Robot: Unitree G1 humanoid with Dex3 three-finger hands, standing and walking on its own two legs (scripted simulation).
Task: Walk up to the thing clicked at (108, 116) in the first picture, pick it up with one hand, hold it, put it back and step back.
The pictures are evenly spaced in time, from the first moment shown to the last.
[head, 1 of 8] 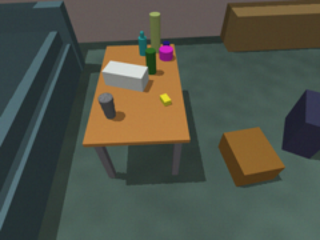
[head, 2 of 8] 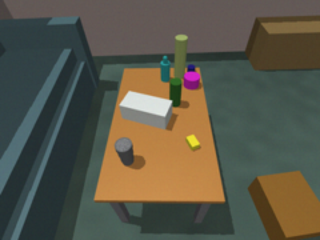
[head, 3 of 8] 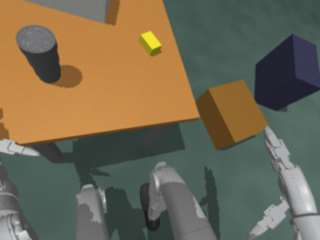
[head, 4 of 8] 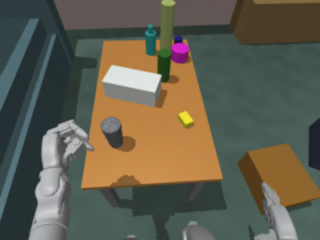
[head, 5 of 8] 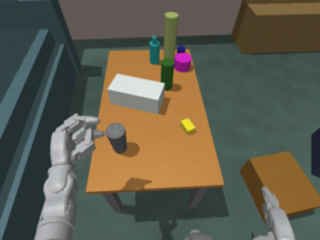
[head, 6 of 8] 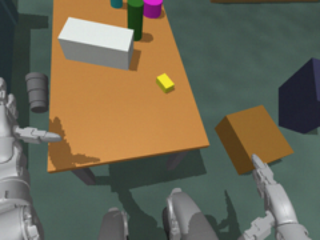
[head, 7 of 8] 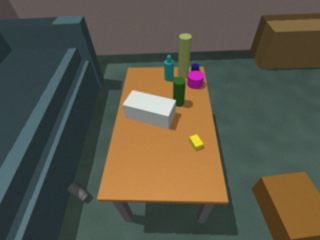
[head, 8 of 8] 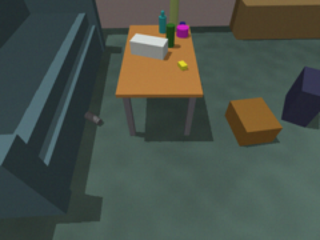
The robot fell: no
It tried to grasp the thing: yes
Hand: left
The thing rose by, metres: 0.00
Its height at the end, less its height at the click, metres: -0.49
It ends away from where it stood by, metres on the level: 0.40
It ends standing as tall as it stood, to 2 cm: no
